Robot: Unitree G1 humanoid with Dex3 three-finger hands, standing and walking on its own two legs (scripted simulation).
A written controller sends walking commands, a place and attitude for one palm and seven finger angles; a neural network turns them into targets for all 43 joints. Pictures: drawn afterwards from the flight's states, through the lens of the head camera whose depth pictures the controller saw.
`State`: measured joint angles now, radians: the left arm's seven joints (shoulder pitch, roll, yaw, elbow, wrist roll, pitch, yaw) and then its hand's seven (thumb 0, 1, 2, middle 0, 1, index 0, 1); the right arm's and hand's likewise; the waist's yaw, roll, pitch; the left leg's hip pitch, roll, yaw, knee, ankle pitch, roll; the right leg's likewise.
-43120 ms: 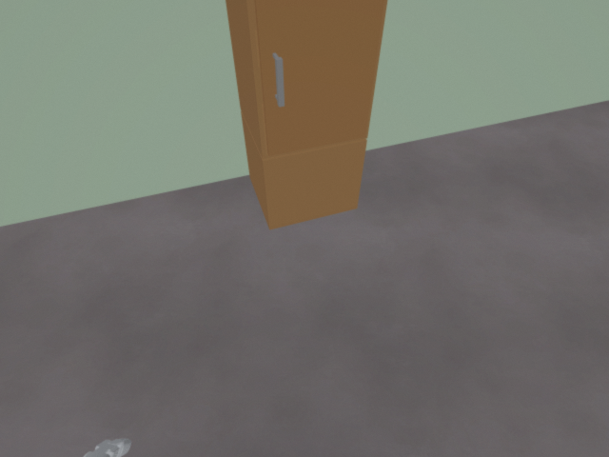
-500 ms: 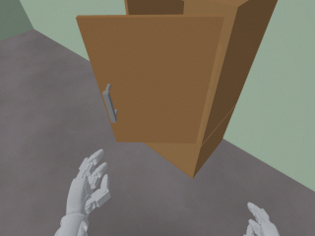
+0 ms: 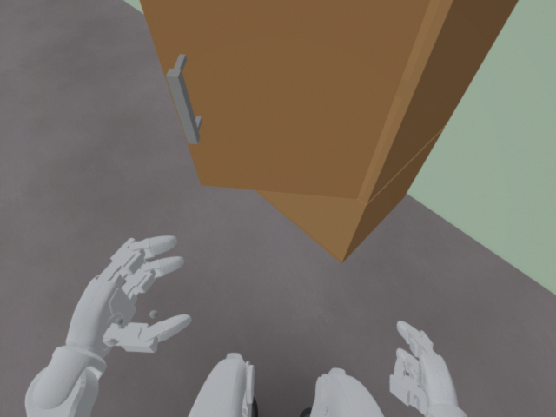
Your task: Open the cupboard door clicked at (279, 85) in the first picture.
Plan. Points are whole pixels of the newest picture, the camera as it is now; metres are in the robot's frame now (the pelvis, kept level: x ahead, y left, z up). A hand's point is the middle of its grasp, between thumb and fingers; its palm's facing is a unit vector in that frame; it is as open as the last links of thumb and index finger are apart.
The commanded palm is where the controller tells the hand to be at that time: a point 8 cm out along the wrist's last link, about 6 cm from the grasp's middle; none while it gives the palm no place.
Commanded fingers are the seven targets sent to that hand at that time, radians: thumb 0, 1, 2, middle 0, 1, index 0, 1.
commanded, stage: raise the hand with hooked fingers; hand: left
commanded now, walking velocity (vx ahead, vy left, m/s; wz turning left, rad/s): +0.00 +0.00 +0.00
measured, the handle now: (187, 102) +0.60 +0.20 +0.06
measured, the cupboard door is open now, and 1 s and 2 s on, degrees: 39 39 39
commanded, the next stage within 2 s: move the hooked fingers beside the handle in 1.32 s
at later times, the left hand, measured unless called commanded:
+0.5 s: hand (77, 280) +0.27 +0.27 +0.07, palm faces -0.01 -1.00 -0.07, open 13.5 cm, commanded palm +0.25 +0.32 +0.06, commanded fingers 0.00 -0.50 0.30 -0.30 -1.20 -0.30 -1.20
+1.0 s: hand (44, 257) +0.30 +0.32 +0.06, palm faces -0.08 -1.00 -0.04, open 14.0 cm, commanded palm +0.28 +0.37 +0.06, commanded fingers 0.00 -0.50 0.30 -0.30 -1.20 -0.30 -1.20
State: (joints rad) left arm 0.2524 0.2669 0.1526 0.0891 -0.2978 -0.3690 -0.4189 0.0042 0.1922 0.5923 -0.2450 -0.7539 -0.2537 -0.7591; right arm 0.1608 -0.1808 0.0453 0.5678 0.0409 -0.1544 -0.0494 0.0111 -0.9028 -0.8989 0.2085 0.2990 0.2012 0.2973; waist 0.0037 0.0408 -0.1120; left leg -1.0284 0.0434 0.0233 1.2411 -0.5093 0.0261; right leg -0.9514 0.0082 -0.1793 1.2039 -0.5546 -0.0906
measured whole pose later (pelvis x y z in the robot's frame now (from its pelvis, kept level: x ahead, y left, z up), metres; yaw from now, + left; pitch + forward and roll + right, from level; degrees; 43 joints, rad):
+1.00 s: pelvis +0.01 +0.06 +0.02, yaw -1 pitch +18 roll -5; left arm 0.01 0.44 0.42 0.42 -0.37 -0.35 -0.57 -0.01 -0.50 0.30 -0.29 -1.20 -0.30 -1.20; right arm 0.28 -0.30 0.02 0.55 0.04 -0.20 -0.04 0.01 -0.90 -0.90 0.21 0.30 0.20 0.30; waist -0.02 0.03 -0.12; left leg -0.96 0.01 0.07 1.12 -0.47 0.10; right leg -0.87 -0.01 -0.13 1.04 -0.47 -0.01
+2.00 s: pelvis +0.02 +0.03 +0.01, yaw -2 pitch +21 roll -3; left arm -0.31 0.49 0.46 0.70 -0.30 -0.37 -0.51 -0.02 -0.49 0.30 -0.30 -1.20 -0.30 -1.20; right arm 0.30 -0.29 0.03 0.58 0.04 -0.14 -0.04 0.01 -0.90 -0.90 0.21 0.30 0.20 0.30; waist -0.07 0.02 -0.13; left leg -1.04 0.04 0.06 1.17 -0.50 0.07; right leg -0.96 0.02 -0.14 1.11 -0.52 -0.05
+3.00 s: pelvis +0.01 +0.05 -0.01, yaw -4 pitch +29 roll -6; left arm -0.97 0.67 0.47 1.20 -0.09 -0.42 -0.37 -0.02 -0.50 0.30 -0.30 -1.20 -0.30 -1.20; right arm 0.37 -0.29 0.06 0.63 -0.01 0.05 -0.01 0.00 -0.90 -0.90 0.21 0.30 0.20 0.30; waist -0.21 0.04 -0.11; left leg -1.25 0.05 0.05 1.26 -0.51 0.09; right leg -1.16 0.03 -0.14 1.16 -0.50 -0.03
